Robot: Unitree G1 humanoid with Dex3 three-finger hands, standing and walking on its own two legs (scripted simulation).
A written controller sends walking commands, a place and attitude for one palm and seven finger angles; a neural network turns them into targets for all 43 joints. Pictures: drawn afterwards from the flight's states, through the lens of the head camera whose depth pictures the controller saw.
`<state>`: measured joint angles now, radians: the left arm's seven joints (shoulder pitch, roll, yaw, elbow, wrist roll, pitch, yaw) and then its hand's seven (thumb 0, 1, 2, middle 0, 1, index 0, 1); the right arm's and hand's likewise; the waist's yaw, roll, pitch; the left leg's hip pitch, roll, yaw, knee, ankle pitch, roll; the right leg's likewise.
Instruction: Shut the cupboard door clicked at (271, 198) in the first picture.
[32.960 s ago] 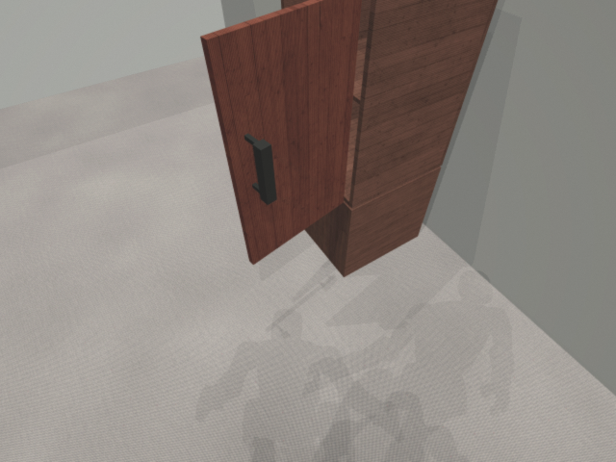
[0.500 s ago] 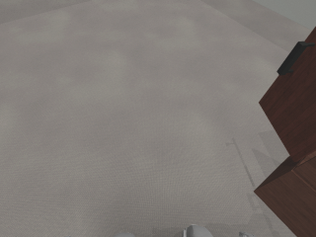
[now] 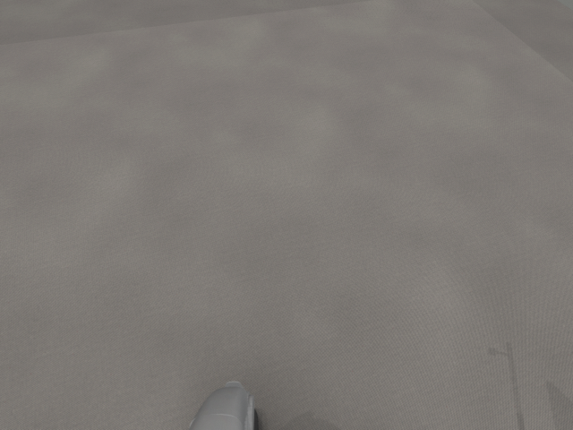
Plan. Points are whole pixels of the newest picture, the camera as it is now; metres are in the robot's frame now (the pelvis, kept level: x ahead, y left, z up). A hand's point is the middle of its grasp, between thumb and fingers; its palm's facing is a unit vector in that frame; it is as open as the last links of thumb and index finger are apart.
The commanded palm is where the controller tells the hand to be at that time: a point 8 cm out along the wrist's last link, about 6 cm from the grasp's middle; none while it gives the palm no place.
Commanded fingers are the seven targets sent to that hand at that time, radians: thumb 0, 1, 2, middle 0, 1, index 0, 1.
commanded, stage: walk to a spot facing it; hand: left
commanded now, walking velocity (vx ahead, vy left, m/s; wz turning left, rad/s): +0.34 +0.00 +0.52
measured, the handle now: out of the picture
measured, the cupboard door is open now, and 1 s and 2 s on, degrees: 63 63 63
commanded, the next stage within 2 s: turn to face it in 0.80 s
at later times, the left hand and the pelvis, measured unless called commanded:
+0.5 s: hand (170, 309) +0.31 +0.24 -0.14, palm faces +0.14 -0.97 -0.19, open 7.4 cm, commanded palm none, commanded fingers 0.00 0.90 0.90 -0.20 -0.30 -0.20 -0.30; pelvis +0.20 +0.03 +0.00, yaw +9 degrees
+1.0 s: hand (172, 317) +0.31 +0.25 -0.19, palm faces +0.45 -0.86 -0.22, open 7.3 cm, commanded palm none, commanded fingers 0.00 0.90 0.90 -0.20 -0.30 -0.20 -0.30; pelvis +0.38 +0.06 -0.02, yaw +23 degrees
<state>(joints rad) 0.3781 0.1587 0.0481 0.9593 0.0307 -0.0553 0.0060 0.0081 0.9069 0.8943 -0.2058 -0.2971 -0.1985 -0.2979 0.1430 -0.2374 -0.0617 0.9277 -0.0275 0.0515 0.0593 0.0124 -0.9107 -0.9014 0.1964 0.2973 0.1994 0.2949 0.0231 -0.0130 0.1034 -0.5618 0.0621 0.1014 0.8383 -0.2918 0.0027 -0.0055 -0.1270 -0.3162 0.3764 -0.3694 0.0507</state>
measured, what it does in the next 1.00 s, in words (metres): walks ahead, turning left: left foot, then right foot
